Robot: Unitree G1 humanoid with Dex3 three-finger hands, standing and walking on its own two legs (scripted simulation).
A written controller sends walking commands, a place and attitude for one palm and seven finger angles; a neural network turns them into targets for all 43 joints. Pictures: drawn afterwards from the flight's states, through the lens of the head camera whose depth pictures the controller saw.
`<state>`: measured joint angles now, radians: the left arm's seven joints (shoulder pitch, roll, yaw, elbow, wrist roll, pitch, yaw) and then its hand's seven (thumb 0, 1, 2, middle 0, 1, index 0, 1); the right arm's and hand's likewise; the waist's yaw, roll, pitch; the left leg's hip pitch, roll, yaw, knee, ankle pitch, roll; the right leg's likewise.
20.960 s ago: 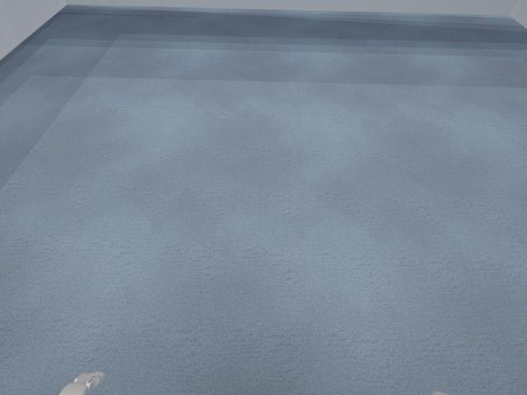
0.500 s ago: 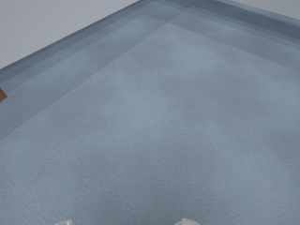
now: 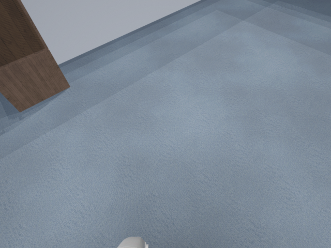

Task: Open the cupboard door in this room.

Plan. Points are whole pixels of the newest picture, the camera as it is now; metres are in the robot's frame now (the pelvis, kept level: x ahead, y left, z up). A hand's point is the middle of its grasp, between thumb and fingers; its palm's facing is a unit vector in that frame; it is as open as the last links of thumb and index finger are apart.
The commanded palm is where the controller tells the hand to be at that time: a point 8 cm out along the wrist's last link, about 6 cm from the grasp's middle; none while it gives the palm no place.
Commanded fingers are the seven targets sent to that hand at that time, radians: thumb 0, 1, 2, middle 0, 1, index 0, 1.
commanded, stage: turn or walk to find it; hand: left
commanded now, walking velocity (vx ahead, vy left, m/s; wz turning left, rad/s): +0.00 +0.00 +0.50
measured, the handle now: out of the picture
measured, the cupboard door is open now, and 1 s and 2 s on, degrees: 0 0 0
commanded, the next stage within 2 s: none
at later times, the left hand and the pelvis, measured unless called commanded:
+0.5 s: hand out of the picture +0.03 +0.28 -0.16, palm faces +0.26 -0.93 -0.26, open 7.4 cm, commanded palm none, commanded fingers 0.00 0.90 0.90 -0.20 -0.30 -0.20 -0.30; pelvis -0.01 +0.04 +0.00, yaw +13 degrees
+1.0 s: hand out of the picture -0.07 +0.17 -0.14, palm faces +0.54 -0.80 -0.27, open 7.4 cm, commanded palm none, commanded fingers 0.00 0.90 0.90 -0.20 -0.30 -0.20 -0.30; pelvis +0.03 +0.01 +0.01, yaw +31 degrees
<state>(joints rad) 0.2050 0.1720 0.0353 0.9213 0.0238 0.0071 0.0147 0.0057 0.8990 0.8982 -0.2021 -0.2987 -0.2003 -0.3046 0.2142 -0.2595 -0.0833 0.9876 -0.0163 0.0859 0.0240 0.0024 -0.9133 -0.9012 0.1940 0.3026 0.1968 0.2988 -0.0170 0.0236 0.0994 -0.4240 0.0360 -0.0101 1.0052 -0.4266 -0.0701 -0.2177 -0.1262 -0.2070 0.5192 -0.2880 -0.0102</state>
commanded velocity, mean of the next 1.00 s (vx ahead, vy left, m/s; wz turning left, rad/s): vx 0.13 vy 0.00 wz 0.50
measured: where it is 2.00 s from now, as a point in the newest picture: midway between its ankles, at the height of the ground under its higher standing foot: (122, 223)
